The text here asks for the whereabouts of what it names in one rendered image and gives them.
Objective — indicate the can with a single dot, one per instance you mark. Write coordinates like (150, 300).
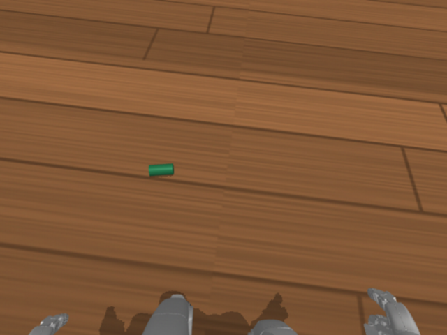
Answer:
(161, 169)

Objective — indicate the right robot hand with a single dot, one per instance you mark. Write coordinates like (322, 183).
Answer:
(398, 318)

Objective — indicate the left robot hand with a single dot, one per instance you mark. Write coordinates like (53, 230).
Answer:
(50, 325)

